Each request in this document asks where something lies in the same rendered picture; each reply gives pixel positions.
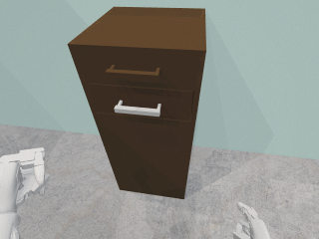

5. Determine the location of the right robot hand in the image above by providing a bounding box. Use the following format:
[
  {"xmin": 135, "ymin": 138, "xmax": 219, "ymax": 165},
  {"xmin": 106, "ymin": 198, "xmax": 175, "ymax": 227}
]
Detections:
[{"xmin": 232, "ymin": 202, "xmax": 271, "ymax": 239}]

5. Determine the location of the cabinet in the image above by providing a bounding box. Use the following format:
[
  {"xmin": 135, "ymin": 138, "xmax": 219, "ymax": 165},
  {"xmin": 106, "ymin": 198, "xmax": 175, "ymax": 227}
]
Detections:
[{"xmin": 67, "ymin": 6, "xmax": 206, "ymax": 199}]

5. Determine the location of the handle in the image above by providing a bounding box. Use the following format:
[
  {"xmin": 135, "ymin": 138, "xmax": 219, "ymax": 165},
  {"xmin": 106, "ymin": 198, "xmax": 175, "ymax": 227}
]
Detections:
[
  {"xmin": 114, "ymin": 100, "xmax": 161, "ymax": 117},
  {"xmin": 105, "ymin": 69, "xmax": 160, "ymax": 82}
]

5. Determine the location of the drawer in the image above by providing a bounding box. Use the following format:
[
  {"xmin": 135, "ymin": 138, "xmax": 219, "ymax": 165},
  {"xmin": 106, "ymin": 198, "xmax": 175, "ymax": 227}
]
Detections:
[{"xmin": 88, "ymin": 83, "xmax": 193, "ymax": 121}]

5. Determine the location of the left robot hand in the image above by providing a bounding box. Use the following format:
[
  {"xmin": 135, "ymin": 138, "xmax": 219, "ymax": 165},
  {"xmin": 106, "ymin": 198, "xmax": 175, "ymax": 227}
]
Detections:
[{"xmin": 0, "ymin": 147, "xmax": 49, "ymax": 213}]

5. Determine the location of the left robot forearm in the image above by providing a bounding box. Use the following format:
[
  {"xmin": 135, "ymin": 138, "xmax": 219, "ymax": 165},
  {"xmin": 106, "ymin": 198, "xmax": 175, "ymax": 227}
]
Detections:
[{"xmin": 0, "ymin": 212, "xmax": 21, "ymax": 239}]

